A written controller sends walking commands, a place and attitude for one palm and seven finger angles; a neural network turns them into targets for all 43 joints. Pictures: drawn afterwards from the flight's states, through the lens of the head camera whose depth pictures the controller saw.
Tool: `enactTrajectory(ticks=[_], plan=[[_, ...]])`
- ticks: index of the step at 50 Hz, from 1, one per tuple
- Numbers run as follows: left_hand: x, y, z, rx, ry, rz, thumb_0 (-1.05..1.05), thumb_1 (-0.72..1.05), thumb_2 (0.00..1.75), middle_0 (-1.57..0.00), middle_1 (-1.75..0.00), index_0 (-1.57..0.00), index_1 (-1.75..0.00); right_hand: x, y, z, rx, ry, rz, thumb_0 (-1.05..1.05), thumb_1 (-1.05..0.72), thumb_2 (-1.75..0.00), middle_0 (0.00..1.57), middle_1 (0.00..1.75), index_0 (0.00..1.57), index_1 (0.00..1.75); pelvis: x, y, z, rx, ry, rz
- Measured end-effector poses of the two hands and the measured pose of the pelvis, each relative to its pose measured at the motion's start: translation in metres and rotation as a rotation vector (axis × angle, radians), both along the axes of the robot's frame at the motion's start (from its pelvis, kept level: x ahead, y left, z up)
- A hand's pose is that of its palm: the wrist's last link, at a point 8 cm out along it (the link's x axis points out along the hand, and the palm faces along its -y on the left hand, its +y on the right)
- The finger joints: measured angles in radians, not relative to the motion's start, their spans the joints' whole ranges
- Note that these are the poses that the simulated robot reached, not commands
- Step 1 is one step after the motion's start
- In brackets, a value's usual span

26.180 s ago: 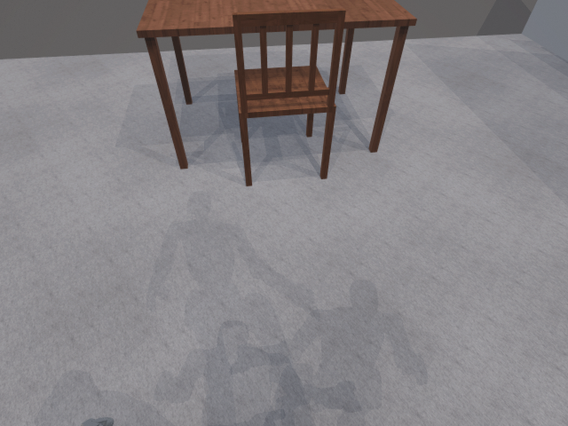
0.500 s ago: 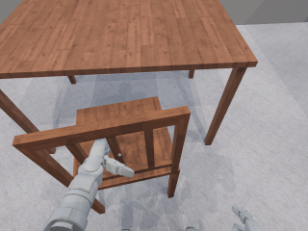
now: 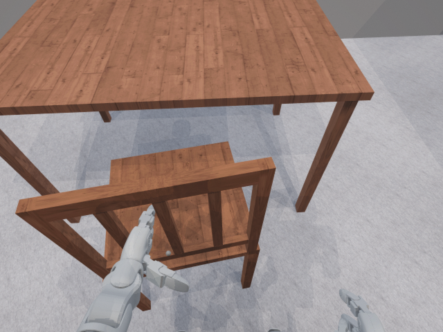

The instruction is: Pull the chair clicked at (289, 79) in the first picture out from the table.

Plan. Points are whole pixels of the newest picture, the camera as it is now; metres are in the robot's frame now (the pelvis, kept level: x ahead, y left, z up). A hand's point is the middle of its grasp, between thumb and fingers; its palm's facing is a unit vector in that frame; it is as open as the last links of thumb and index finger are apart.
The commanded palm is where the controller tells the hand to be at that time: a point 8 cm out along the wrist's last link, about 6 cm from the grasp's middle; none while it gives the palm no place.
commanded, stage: draw the fingers out of the gap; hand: left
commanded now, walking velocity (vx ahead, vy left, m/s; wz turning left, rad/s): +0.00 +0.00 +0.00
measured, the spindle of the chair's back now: (170, 228) +0.34 +0.12 -0.08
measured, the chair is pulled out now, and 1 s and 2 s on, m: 0.18 0.18 0.18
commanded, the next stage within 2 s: draw the hand back to the body in 0.42 s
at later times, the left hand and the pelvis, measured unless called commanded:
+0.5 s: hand (163, 303) +0.19 +0.11 -0.03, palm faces -0.08 -0.99 -0.14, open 17.5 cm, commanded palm +0.17 +0.16 -0.01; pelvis +0.02 +0.00 -0.01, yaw +2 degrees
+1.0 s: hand (121, 294) +0.18 +0.15 +0.06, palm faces +0.05 -0.99 -0.09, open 17.5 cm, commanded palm +0.15 +0.21 +0.08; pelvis -0.01 -0.01 -0.03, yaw +2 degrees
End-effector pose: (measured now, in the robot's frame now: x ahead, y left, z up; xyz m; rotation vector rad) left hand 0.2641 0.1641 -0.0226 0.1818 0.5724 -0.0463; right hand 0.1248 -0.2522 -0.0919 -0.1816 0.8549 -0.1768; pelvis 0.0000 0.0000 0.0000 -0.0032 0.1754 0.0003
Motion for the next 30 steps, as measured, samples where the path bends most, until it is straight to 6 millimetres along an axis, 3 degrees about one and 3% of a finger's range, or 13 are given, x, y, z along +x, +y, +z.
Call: enactTrajectory(ticks=[15, 28, 30], plan=[[-0.057, 0.004, 0.004, -0.007, 0.018, 0.012, -0.01, -0.54, 0.20, -0.01, 0.00, -0.01, 0.00, 0.064, 0.023, 0.019, 0.002, -0.189, 0.114, 0.01, -0.90, -0.90, 0.20, 0.30, 0.20, 0.30, 0.011, -0.001, -0.008, -0.010, -0.001, 0.038], [-0.100, -0.004, 0.008, -0.015, 0.044, 0.019, -0.01, -0.54, 0.20, -0.01, 0.00, -0.01, 0.00, 0.063, 0.028, 0.015, 0.006, -0.205, 0.110, 0.01, -0.90, -0.90, 0.20, 0.30, 0.20, 0.30, 0.015, -0.001, -0.015, -0.014, 0.015, 0.045], [-0.103, -0.005, 0.013, -0.085, -0.015, 0.055, -0.01, -0.54, 0.20, -0.01, 0.00, -0.01, 0.00, 0.061, 0.027, 0.012, -0.001, -0.213, 0.111, 0.01, -0.90, -0.90, 0.20, 0.30, 0.20, 0.30, 0.014, -0.002, -0.018, -0.016, 0.022, 0.045]])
